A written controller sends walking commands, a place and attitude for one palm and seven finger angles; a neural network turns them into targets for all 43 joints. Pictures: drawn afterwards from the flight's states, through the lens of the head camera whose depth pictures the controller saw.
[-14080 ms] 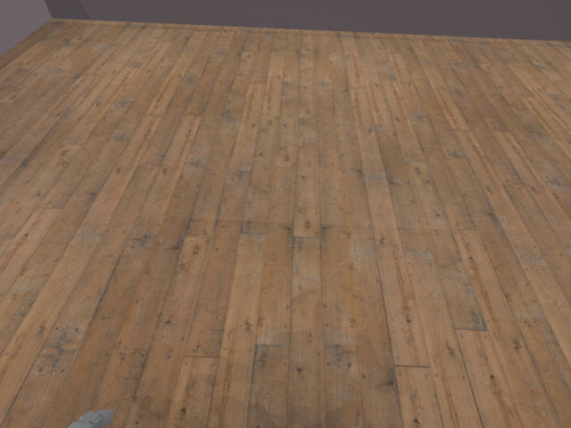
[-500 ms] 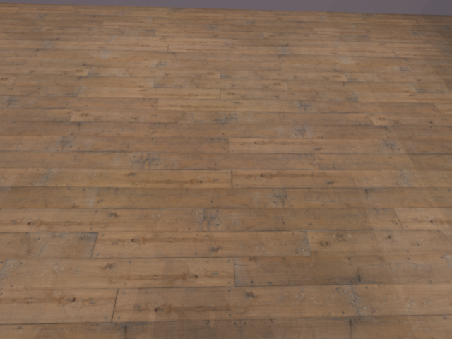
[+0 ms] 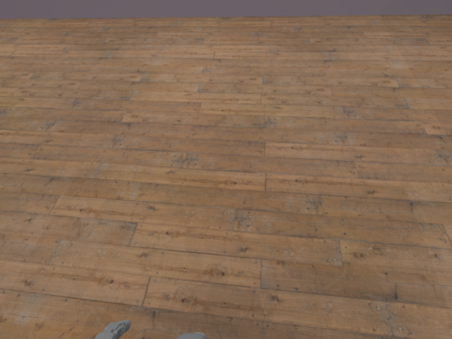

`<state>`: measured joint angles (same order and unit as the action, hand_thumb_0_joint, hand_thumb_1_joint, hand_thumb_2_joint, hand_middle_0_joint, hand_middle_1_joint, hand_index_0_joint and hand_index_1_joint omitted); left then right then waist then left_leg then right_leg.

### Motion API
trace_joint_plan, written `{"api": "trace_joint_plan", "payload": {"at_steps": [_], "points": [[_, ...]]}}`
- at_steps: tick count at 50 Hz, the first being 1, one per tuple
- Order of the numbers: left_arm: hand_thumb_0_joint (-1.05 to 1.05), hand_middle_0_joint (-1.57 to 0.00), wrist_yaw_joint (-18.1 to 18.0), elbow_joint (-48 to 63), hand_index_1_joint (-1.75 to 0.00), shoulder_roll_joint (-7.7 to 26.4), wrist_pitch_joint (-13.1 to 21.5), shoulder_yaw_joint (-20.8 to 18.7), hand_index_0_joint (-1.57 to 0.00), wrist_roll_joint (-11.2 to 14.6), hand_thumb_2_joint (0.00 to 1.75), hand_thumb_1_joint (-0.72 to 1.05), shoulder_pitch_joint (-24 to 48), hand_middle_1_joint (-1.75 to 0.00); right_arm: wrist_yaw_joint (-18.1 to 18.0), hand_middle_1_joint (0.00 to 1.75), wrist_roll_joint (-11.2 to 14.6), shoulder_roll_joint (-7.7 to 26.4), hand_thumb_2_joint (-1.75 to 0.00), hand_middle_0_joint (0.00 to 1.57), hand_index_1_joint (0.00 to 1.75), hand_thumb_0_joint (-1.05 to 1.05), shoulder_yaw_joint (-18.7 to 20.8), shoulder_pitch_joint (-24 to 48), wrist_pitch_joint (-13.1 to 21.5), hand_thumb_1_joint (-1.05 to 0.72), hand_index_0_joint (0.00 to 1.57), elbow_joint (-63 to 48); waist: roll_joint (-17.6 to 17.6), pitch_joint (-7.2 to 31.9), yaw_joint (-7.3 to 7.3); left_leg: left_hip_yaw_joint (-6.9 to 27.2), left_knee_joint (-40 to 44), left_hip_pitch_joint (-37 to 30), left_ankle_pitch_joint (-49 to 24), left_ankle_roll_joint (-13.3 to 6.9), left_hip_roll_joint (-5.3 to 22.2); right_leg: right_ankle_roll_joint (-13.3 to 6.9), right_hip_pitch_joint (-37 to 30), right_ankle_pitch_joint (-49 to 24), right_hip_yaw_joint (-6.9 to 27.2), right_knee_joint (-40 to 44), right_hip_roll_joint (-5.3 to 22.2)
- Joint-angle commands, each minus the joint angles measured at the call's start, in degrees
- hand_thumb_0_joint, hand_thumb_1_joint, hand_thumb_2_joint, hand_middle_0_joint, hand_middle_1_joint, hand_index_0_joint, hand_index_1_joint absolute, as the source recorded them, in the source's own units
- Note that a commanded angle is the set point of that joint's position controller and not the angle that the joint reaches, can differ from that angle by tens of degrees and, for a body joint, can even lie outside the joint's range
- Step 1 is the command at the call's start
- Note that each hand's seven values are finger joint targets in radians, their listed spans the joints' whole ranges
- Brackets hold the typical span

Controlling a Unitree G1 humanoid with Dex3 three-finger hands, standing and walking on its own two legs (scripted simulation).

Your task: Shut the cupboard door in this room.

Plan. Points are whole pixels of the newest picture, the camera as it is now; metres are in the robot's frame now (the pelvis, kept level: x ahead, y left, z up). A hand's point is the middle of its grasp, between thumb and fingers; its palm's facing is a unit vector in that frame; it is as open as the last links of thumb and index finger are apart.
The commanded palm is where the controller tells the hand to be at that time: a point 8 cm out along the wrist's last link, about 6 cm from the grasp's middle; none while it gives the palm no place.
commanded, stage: turn or walk to find it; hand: left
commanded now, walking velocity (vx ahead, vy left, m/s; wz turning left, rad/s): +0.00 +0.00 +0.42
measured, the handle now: out of the picture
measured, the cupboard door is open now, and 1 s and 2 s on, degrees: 100 100 100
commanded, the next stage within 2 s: none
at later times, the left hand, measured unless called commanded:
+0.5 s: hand out of the picture -0.05 +0.24 -0.18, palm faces +0.28 -0.93 -0.25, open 7.4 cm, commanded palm none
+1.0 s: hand out of the picture -0.04 +0.19 -0.14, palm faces +0.43 -0.86 -0.27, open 7.4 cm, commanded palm none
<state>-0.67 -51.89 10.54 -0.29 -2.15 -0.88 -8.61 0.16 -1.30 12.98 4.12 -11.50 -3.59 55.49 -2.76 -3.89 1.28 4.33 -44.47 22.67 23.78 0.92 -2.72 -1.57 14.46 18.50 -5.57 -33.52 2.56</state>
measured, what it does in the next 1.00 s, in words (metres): steps on the spot, turning left: left foot, then right foot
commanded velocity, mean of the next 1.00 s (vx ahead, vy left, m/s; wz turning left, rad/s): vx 0.00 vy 0.00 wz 0.42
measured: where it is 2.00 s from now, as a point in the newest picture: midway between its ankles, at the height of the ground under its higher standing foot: outside the picture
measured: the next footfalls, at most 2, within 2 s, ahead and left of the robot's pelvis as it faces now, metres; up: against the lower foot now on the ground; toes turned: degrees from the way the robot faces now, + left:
left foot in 0.40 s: -0.02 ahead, +0.14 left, +0.00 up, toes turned +15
right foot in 0.82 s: +0.05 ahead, -0.10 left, +0.00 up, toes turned +16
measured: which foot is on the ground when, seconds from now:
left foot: up 0.00-0.38, down 0.40-0.82, up 0.84-1.00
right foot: down 0.00-0.40, up 0.42-0.80, down 0.82-1.00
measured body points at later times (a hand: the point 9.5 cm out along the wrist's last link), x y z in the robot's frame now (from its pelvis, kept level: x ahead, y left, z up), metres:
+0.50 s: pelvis -0.03 +0.03 +0.00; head +0.00 +0.06 +0.45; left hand -0.07 +0.29 -0.16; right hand +0.13 -0.19 -0.13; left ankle -0.06 +0.13 -0.73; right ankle -0.02 -0.10 -0.69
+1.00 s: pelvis -0.04 -0.02 +0.01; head +0.00 -0.04 +0.45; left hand -0.06 +0.23 -0.12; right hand +0.11 -0.24 -0.16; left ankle -0.12 +0.10 -0.64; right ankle +0.01 -0.11 -0.73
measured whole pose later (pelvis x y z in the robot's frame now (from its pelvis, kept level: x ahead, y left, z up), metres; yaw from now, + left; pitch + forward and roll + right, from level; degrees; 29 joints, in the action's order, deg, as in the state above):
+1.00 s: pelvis -0.04 -0.02 +0.01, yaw +26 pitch -1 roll +2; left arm -0.9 -52.4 9.4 -0.5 -1.7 -1.1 -10.8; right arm 0.9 -1.5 14.3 4.9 -12.3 -4.5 56.6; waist -2.5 -4.0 1.4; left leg 2.0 -66.0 27.8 22.0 2.3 -0.5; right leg -1.6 12.6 16.4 -9.0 -30.5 4.4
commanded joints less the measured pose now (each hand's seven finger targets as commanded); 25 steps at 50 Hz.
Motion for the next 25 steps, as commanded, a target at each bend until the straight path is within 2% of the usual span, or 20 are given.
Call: {"api": "trace_joint_plan", "payload": {"at_steps": [1,2,4,9,13,15,17,18,19,20,21,22,23,24,25], "points": [[0.00,-0.20,-1.49,3.61,-0.30,10.75,0.66,-2.71,-0.20,-0.13,0.90,0.90,0.01,-0.30,0.65,0.30,0.04,5.58,-0.90,0.20,0.30,0.00,2.18,0.65,0.42,-0.90,0.20,-4.08,9.26,0.28,-0.06,0.82,-25.22,9.27,0.97,0.81,3.25,-5.98,-0.75,-11.59,13.05,17.43,18.01],[0.00,-0.20,-1.45,3.97,-0.30,10.00,0.98,-2.40,-0.20,-0.29,0.90,0.90,0.80,-0.30,0.85,0.30,-0.06,4.88,-0.90,0.20,0.30,0.00,1.82,-0.81,0.44,-0.90,0.20,-3.25,9.90,0.91,0.34,-0.46,-25.65,8.93,-1.29,1.47,3.55,-5.11,-2.04,-15.14,9.15,16.21,16.10],[0.00,-0.20,-1.39,3.39,-0.30,9.74,1.21,-2.26,-0.20,-0.34,0.90,0.90,-1.15,-0.30,0.90,0.30,0.03,4.56,-0.90,0.20,0.30,0.00,1.70,-1.20,0.28,-0.90,0.20,-2.85,12.51,1.56,-0.30,-1.68,-25.02,8.49,-2.61,2.39,3.68,-4.72,-3.52,-17.82,6.32,15.74,15.35],[0.00,-0.20,-1.31,1.05,-0.30,11.42,1.10,-2.73,-0.20,-0.60,0.90,0.90,-7.00,-0.30,0.74,0.30,0.29,4.16,-0.90,0.20,0.30,0.00,0.81,3.36,0.49,-0.90,0.20,-3.34,12.34,2.74,-3.24,-4.26,-14.64,7.19,1.24,3.24,4.48,-6.10,-9.46,-26.18,5.25,13.84,17.13],[0.00,-0.20,-1.21,-0.46,-0.30,13.14,0.71,-3.30,-0.20,-0.89,0.90,0.90,-8.72,-0.30,0.60,0.30,0.80,3.40,-0.90,0.20,0.30,0.00,0.00,5.72,1.09,-0.90,0.20,-3.69,13.47,4.44,-4.45,-6.73,-4.39,2.53,3.63,2.58,4.37,-7.04,-10.84,-30.65,4.47,11.52,18.31],[0.00,-0.20,-1.11,-0.88,-0.30,13.95,0.46,-3.44,-0.20,-0.91,0.90,0.90,-8.56,-0.30,0.49,0.30,0.96,3.38,-0.90,0.20,0.30,0.00,-0.21,5.42,1.41,-0.90,0.20,-3.84,13.78,4.88,-4.31,-8.03,0.69,-0.31,3.47,1.98,3.89,-6.86,-10.28,-31.16,4.07,10.13,18.63],[0.00,-0.20,-1.10,-1.02,-0.30,14.03,0.18,-3.60,-0.20,-0.70,0.90,0.90,-7.05,-0.30,0.34,0.30,0.96,3.58,-0.90,0.20,0.30,0.00,-0.26,2.32,1.91,-0.90,0.20,-3.13,13.49,6.55,-2.48,-9.42,10.06,-6.17,-2.35,1.51,3.77,-4.65,-8.61,-28.56,1.92,6.75,18.21],[0.00,-0.20,-1.00,-1.16,-0.30,13.59,-0.07,-3.62,-0.20,-0.31,0.90,0.90,-6.54,-0.30,0.39,0.30,0.80,4.29,-0.90,0.20,0.30,0.00,-0.12,0.61,2.31,-0.90,0.20,-2.64,11.63,7.13,-1.18,-9.37,17.79,-11.54,-8.93,0.94,3.98,-2.17,-5.69,-25.61,-0.18,3.30,16.67],[0.00,-0.20,-0.80,-0.55,-0.30,11.94,-0.46,-3.36,-0.20,0.24,0.90,0.90,-6.86,-0.30,0.43,0.30,0.61,7.54,-0.90,0.20,0.30,0.00,0.52,-1.51,2.97,-0.90,0.20,-2.43,3.39,9.01,0.19,-3.66,23.36,-19.86,-17.74,-0.91,8.71,1.10,1.36,-17.76,-3.25,-4.70,13.66],[0.00,-0.20,-0.42,1.32,-0.30,8.07,-0.80,-2.52,-0.20,0.52,0.90,0.90,-6.69,-0.30,0.20,0.30,0.13,13.20,-0.90,0.20,0.30,0.00,1.77,-3.26,3.19,-0.90,0.20,-2.55,-13.50,7.81,0.92,14.31,24.80,-25.26,-36.57,-7.37,22.75,5.47,15.78,10.07,-5.63,-15.60,5.89],[0.00,-0.20,-0.64,2.82,-0.30,7.72,-1.33,-1.50,-0.20,-0.11,0.90,0.90,-2.34,-0.30,-0.20,0.30,0.37,14.87,-0.90,0.20,0.30,0.00,2.04,-5.71,2.59,-0.90,0.20,-1.98,-10.96,6.07,2.56,15.32,25.55,-20.72,-41.77,-11.30,26.76,5.45,16.20,18.16,-1.05,-23.22,4.85],[0.00,-0.20,-1.00,2.27,-0.30,7.24,-1.85,-1.79,-0.20,-0.11,0.90,0.90,-0.97,-0.30,-0.94,0.30,0.18,13.56,-0.90,0.20,0.30,0.00,1.84,-5.28,2.94,-0.90,0.20,-1.22,-13.59,6.97,2.23,14.65,25.22,-20.24,-43.06,-10.98,24.28,5.57,17.22,16.90,2.89,-26.99,4.56],[0.00,-0.20,-0.82,1.45,-0.30,8.23,-2.03,-2.15,-0.20,0.21,0.90,0.90,-0.68,-0.30,-1.33,0.30,0.14,12.19,-0.90,0.20,0.30,0.00,1.49,-2.04,2.72,-0.90,0.20,-1.90,-13.20,5.04,1.34,11.89,25.29,-17.69,-38.72,-11.17,22.10,5.59,17.35,13.45,4.18,-29.74,4.81],[0.00,-0.20,-0.36,0.50,-0.30,8.65,-1.89,-2.39,-0.20,0.15,0.90,0.90,-1.26,-0.30,-1.37,0.30,0.14,10.39,-0.90,0.20,0.30,0.00,0.89,1.23,2.78,-0.90,0.20,-2.74,-10.09,3.52,-0.14,8.33,25.07,-16.20,-37.70,-10.56,19.13,5.67,17.09,9.25,4.28,-30.70,4.59],[0.00,-0.20,-0.11,-0.09,-0.30,8.57,-1.73,-2.34,-0.20,0.14,0.90,0.90,-2.24,-0.30,-1.33,0.30,0.15,9.68,-0.90,0.20,0.30,0.00,0.55,2.17,3.01,-0.90,0.20,-3.42,-7.38,4.05,-0.83,6.75,24.75,-16.11,-38.04,-10.03,17.44,5.82,16.05,7.36,3.91,-30.67,4.10]]}}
